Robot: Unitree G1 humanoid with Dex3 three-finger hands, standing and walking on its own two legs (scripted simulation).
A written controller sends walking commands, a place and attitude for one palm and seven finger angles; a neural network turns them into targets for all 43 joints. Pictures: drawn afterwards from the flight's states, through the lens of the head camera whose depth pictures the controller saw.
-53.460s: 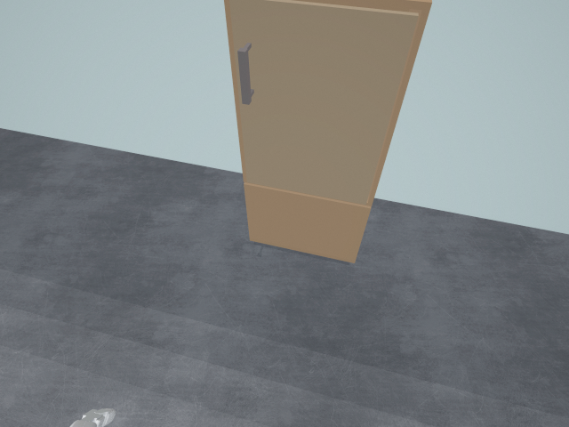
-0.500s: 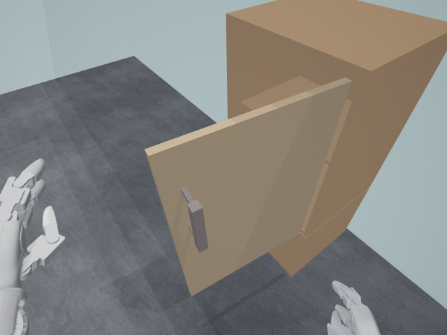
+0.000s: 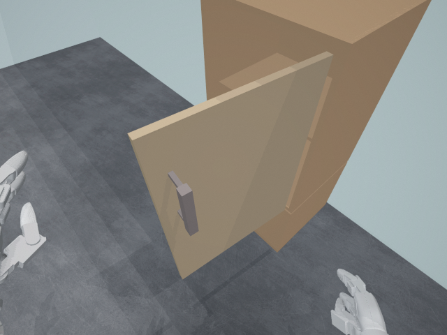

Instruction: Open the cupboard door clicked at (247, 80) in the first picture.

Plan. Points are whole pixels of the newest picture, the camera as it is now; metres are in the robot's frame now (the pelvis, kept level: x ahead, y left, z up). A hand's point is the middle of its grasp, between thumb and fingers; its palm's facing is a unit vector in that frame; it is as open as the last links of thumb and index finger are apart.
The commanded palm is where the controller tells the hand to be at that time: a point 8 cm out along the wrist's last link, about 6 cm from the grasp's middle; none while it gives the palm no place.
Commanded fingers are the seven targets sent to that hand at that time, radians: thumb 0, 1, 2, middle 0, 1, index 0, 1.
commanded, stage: step back with the hand held close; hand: left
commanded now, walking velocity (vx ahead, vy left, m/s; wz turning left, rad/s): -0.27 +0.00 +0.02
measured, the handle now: (183, 204) +0.34 +0.10 +0.04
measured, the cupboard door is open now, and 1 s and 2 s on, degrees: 83 83 83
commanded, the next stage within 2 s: stop stepping back and stand still in 0.96 s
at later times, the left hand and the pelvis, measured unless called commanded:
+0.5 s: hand out of the picture +0.13 +0.27 +0.16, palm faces +0.44 -0.75 -0.50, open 7.4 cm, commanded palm +0.06 +0.31 +0.18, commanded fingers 0.00 0.90 0.90 -0.20 -0.30 -0.20 -0.30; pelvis -0.07 +0.01 -0.02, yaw +1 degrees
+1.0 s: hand out of the picture +0.04 +0.26 +0.15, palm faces +0.34 -0.77 -0.53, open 7.4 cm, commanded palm -0.04 +0.30 +0.18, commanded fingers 0.00 0.90 0.90 -0.20 -0.30 -0.20 -0.30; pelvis -0.17 +0.00 -0.01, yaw +1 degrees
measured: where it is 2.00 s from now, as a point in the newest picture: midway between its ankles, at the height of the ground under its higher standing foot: outside the picture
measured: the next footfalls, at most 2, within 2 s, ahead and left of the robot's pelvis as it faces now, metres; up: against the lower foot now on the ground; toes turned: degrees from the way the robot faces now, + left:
right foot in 0.64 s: -0.09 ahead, -0.11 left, +0.00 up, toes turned +1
left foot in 0.98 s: -0.13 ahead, +0.11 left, +0.00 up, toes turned +2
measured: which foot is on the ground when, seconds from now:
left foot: down 0.00-0.76, up 0.78-0.96, down 0.98-1.00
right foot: down 0.00-0.44, up 0.46-0.62, down 0.64-1.00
